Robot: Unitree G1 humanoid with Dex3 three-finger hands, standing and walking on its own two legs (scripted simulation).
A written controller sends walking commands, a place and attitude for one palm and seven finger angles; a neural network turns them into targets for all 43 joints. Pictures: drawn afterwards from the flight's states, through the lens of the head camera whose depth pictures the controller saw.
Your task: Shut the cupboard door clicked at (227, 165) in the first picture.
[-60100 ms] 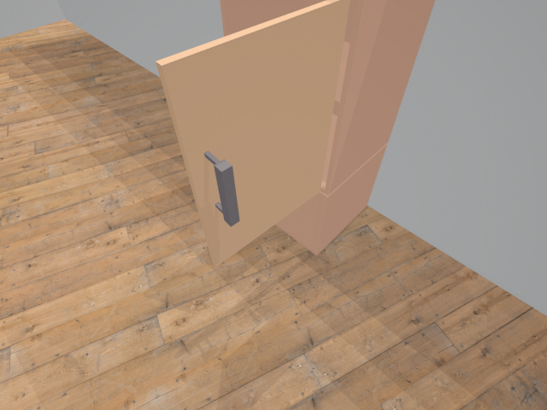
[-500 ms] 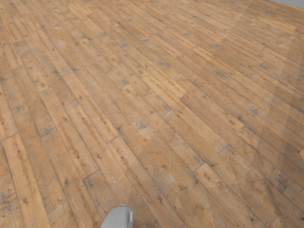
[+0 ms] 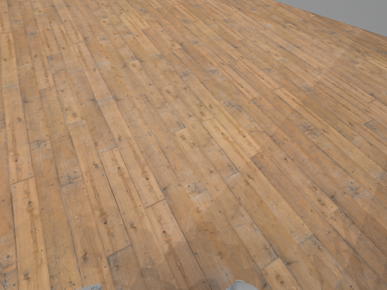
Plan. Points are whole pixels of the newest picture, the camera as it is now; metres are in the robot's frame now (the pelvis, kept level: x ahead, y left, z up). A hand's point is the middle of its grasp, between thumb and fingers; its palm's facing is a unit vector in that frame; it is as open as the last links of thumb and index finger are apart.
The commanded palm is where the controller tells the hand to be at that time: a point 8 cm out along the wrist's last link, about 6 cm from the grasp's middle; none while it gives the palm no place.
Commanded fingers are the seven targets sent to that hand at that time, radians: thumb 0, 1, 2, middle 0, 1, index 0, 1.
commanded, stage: turn to face it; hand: left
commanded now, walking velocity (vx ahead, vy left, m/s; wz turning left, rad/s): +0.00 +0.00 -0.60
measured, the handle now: out of the picture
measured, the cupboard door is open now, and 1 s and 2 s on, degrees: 38 38 38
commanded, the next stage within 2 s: none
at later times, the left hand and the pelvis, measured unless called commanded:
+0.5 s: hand (120, 269) +0.19 +0.19 -0.19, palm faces -0.21 -0.96 -0.20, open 7.4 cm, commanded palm none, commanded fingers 0.00 0.90 0.90 -0.20 -0.30 -0.20 -0.30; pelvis +0.08 +0.01 -0.01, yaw -17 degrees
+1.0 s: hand (162, 230) +0.28 +0.10 -0.16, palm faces -0.53 -0.81 -0.23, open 7.4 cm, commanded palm none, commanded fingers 0.00 0.90 0.90 -0.20 -0.30 -0.20 -0.30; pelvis +0.09 -0.01 -0.01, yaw -34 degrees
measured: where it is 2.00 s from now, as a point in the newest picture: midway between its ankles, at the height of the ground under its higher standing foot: outside the picture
